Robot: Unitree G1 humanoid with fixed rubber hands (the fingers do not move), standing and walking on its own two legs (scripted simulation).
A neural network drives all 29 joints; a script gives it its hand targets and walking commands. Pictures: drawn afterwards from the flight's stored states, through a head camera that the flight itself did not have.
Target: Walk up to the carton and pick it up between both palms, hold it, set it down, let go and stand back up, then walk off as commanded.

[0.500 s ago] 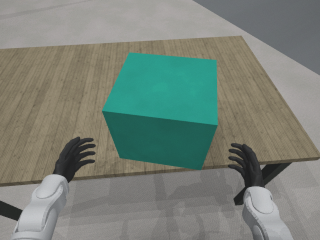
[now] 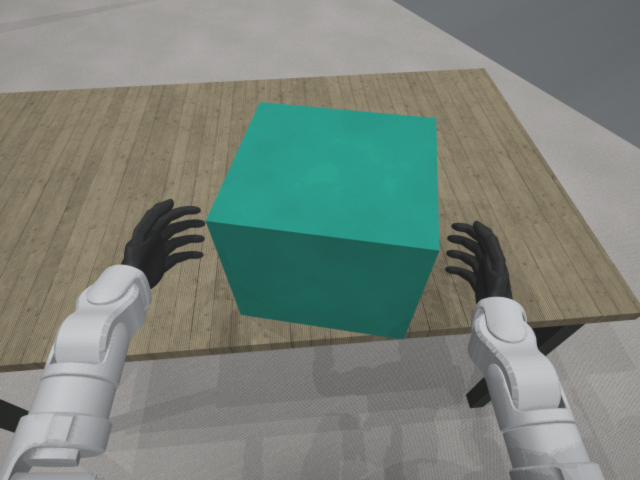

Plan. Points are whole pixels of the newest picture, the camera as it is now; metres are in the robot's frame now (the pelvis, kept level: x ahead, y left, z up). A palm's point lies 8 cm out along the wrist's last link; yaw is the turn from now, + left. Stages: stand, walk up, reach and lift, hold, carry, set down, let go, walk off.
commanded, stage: reach and lift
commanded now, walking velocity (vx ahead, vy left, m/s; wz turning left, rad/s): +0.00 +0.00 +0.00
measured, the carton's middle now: (332, 222) +0.46 +0.01 +0.02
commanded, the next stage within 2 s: none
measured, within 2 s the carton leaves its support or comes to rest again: neither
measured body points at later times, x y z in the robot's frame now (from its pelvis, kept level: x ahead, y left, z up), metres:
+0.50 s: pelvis +0.00 +0.00 +0.00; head +0.03 +0.01 +0.45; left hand +0.42 +0.22 +0.13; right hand +0.37 -0.19 +0.09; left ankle +0.03 +0.10 -0.74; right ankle -0.02 -0.14 -0.74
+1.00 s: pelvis +0.00 +0.00 +0.00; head +0.05 +0.02 +0.45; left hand +0.48 +0.21 +0.15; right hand +0.43 -0.18 +0.11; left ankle +0.03 +0.10 -0.74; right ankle -0.02 -0.14 -0.74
